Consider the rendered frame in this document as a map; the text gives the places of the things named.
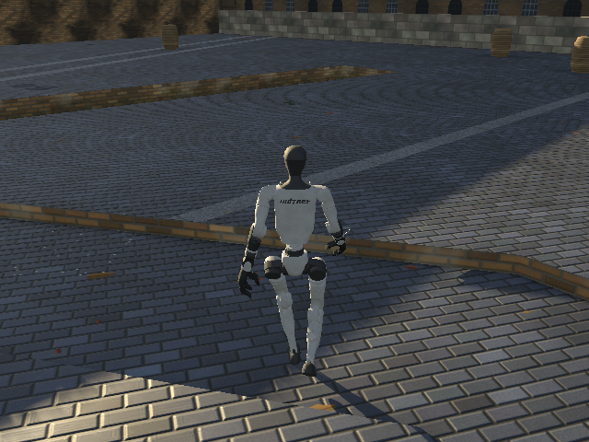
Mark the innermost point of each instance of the left robot forearm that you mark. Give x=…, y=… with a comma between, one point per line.
x=251, y=251

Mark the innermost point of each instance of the right robot forearm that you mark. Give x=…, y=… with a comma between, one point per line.
x=339, y=236

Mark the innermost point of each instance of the left robot upper arm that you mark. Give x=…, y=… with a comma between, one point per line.
x=262, y=209

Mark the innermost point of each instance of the right robot hand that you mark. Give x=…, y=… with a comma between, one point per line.
x=340, y=250

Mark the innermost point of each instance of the left robot hand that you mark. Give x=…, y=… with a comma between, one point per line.
x=242, y=281

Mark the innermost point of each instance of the robot torso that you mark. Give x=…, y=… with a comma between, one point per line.
x=294, y=223

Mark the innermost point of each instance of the robot right foot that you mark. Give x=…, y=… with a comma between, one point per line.
x=309, y=369

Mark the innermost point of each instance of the right robot upper arm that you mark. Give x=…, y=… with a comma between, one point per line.
x=323, y=195

